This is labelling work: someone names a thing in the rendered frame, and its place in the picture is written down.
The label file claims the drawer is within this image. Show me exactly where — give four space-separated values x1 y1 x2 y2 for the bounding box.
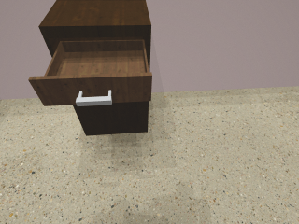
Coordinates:
28 39 152 106

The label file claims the handle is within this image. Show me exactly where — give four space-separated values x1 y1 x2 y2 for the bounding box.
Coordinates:
76 90 112 106

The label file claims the cabinet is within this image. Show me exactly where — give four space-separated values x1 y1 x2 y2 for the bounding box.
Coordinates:
38 0 151 136

